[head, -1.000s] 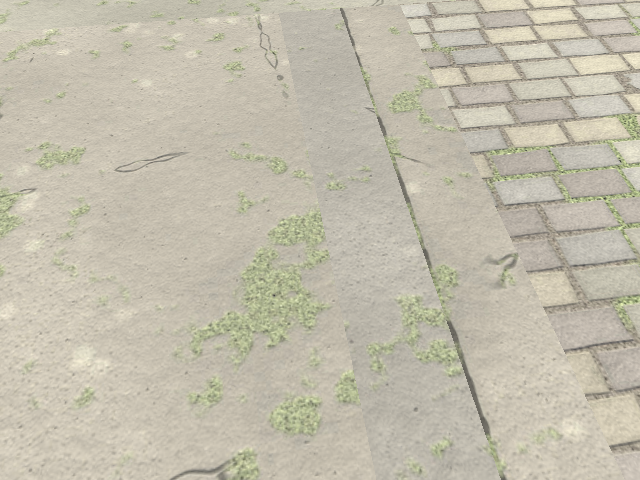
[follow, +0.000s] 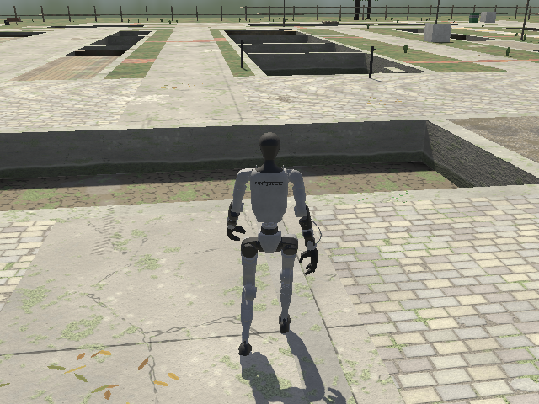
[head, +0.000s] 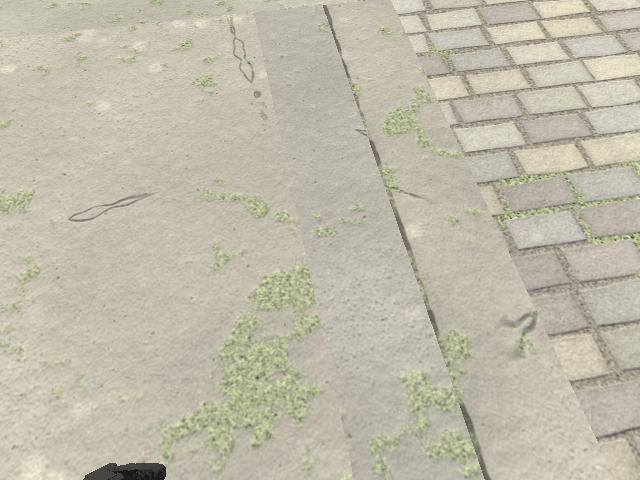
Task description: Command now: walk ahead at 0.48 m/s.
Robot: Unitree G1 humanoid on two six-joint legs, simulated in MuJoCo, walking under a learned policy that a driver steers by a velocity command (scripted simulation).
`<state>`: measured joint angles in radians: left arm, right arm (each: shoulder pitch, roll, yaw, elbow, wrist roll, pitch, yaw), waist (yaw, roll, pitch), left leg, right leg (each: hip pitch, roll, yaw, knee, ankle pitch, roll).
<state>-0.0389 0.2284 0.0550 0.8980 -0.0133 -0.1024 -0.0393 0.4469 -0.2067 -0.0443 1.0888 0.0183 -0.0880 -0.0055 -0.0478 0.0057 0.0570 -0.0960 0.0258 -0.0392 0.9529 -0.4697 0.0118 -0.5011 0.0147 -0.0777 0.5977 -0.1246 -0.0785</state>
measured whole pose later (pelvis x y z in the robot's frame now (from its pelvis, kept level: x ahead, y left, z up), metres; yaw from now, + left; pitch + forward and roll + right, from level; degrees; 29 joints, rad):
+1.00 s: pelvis +0.57 +0.04 +0.02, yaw +0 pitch +2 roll +2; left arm -0.01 0.22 0.05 0.89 -0.02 -0.08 -0.03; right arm 0.40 -0.23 -0.06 1.02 0.01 -0.08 -0.01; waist -0.07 -0.04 0.01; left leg 0.09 -0.04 0.06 0.21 -0.33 0.02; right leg -0.60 -0.07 -0.01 0.54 0.02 -0.05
